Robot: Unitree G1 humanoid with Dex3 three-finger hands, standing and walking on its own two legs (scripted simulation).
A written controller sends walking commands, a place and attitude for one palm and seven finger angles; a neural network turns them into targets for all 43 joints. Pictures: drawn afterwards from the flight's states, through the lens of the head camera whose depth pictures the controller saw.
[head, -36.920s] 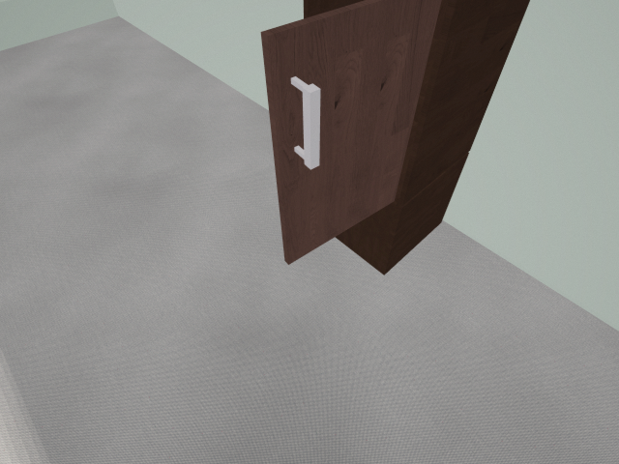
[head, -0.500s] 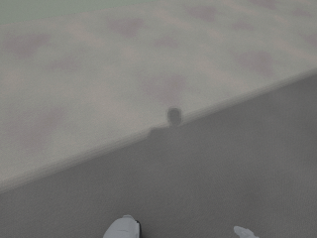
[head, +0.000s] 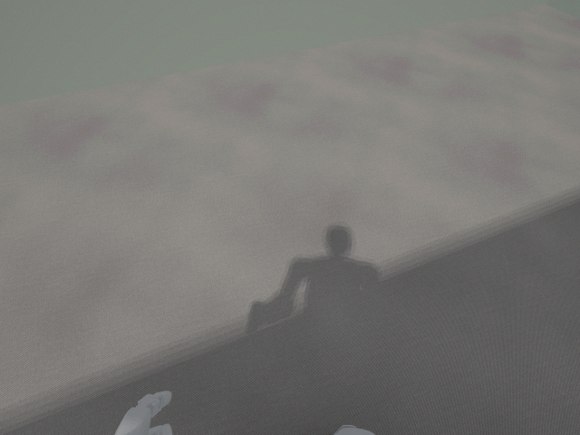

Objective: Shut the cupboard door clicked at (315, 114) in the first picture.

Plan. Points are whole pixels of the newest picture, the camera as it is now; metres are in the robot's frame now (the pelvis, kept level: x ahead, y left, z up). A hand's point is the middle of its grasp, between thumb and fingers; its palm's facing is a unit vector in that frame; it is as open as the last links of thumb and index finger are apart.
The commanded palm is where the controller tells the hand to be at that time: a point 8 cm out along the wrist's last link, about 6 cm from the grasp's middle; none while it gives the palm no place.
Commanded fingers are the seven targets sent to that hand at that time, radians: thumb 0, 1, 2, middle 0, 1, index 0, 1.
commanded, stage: turn to face it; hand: left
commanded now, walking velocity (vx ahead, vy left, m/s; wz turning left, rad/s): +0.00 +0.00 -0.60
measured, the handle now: out of the picture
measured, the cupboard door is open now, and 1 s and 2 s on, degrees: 51 51 51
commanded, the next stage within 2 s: none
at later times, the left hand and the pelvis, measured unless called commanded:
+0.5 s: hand (173, 408) +0.19 +0.20 -0.17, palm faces -0.17 -0.97 -0.19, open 7.3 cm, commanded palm none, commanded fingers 0.00 0.90 0.90 -0.20 -0.30 -0.20 -0.30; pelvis +0.09 +0.01 +0.00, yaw -15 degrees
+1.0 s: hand (227, 335) +0.31 +0.12 -0.17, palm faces -0.51 -0.84 -0.20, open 7.4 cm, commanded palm none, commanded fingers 0.00 0.90 0.90 -0.20 -0.30 -0.20 -0.30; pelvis +0.13 +0.00 -0.01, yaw -32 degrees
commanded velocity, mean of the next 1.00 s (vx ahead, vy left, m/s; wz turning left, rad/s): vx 0.00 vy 0.00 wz -0.60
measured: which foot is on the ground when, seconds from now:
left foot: down 0.00-0.04, up 0.06-0.36, down 0.38-0.70, up 0.72-1.00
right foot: up 0.00-0.00, down 0.02-0.38, up 0.40-0.68, down 0.70-1.00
